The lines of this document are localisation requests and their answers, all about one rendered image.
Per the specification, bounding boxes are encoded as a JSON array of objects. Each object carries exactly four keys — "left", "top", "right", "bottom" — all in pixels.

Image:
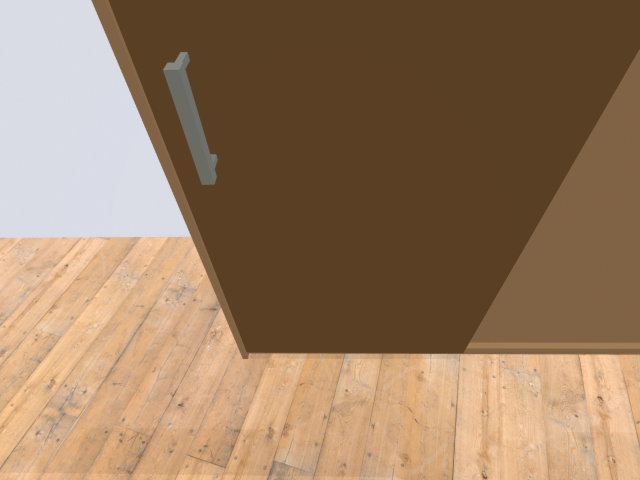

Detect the handle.
[{"left": 163, "top": 52, "right": 218, "bottom": 185}]

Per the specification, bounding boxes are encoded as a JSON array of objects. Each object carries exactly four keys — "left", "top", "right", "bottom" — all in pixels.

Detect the wardrobe door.
[
  {"left": 109, "top": 0, "right": 640, "bottom": 353},
  {"left": 470, "top": 49, "right": 640, "bottom": 342}
]

